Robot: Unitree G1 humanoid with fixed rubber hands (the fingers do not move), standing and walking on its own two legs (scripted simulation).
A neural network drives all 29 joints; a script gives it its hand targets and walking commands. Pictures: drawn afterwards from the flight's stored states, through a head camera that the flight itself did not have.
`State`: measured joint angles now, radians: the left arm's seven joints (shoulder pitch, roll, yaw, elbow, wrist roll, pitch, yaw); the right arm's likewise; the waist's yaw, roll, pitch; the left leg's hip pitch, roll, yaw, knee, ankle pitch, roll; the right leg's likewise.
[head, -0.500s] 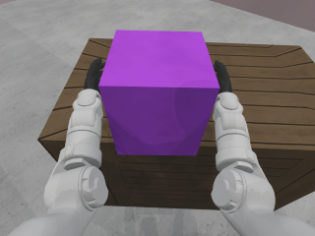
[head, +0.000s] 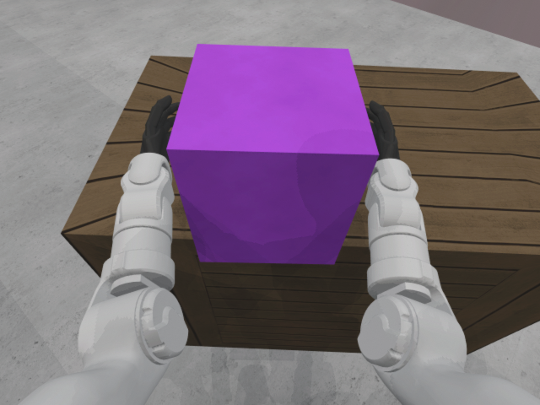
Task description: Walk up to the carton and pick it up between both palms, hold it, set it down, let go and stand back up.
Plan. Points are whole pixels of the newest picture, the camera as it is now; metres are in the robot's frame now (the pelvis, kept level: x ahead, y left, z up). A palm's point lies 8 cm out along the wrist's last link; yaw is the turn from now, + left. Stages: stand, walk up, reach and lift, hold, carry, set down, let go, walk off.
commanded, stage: set down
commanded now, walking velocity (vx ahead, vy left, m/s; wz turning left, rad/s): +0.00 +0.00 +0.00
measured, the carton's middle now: (270, 161) +0.47 -0.01 +0.09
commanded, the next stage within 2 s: none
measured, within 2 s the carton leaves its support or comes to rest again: neither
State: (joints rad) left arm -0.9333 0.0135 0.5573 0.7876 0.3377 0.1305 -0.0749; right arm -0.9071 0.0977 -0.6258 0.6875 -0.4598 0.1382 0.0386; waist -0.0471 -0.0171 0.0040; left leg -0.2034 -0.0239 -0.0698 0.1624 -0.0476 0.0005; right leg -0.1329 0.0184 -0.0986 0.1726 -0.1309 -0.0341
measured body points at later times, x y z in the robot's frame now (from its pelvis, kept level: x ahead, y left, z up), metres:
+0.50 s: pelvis +0.01 +0.00 +0.00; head +0.07 +0.00 +0.44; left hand +0.47 +0.15 +0.12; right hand +0.45 -0.18 +0.12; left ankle +0.02 +0.12 -0.75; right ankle -0.03 -0.09 -0.75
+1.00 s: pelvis +0.00 +0.01 -0.01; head +0.07 +0.01 +0.43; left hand +0.50 +0.15 +0.10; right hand +0.47 -0.19 +0.10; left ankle +0.02 +0.12 -0.75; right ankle -0.03 -0.09 -0.75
